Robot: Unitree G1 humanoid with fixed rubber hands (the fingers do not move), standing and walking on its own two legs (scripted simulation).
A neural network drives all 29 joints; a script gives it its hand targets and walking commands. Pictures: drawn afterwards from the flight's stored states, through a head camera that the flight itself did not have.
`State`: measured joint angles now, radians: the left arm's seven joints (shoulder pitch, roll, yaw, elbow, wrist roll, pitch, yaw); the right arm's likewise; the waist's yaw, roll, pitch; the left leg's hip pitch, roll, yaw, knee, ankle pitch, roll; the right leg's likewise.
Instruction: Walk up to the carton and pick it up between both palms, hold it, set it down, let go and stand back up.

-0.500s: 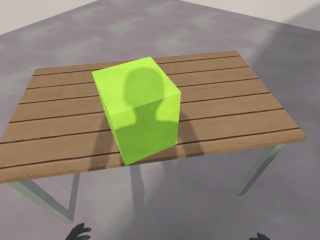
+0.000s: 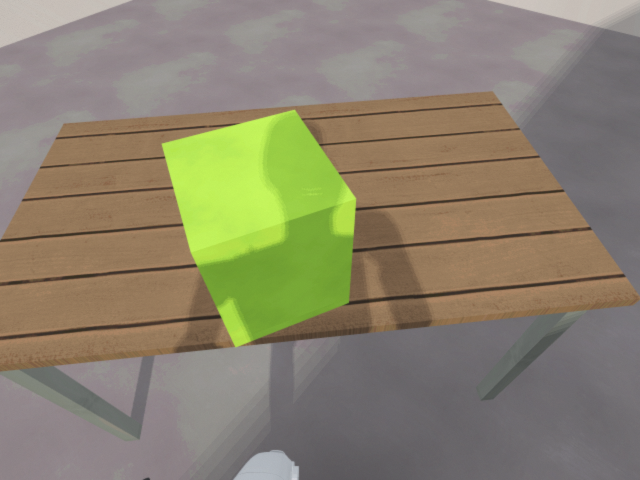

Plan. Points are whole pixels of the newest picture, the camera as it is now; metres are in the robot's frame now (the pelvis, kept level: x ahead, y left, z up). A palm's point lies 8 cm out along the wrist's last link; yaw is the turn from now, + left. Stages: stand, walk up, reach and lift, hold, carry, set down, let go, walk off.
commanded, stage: walk up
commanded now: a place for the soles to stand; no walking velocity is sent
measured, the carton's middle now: (264, 231) +0.46 +0.12 +0.01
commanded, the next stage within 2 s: reach and lift in 1.64 s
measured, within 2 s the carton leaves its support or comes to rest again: neither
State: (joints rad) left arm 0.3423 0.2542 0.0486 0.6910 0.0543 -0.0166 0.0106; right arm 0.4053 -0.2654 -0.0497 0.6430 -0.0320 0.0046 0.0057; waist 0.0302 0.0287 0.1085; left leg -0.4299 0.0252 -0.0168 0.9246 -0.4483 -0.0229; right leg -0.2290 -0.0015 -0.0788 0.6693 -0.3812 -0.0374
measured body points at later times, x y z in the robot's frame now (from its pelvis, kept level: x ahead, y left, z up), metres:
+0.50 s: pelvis +0.04 -0.02 +0.00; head +0.06 -0.02 +0.44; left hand +0.16 +0.25 -0.09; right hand +0.22 -0.26 -0.10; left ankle +0.09 +0.14 -0.72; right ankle +0.02 -0.13 -0.72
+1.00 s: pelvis +0.04 -0.02 -0.01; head +0.06 +0.00 +0.44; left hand +0.11 +0.28 -0.12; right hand +0.25 -0.25 -0.09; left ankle +0.09 +0.14 -0.72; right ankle +0.02 -0.13 -0.72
